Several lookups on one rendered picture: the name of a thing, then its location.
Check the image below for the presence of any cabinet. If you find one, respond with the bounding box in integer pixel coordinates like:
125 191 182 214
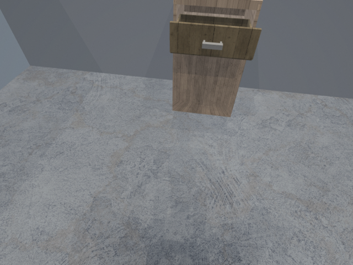
173 0 263 117

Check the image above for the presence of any handle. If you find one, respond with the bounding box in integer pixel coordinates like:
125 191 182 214
202 40 223 50

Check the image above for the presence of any drawer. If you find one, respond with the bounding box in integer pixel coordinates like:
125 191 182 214
170 14 261 60

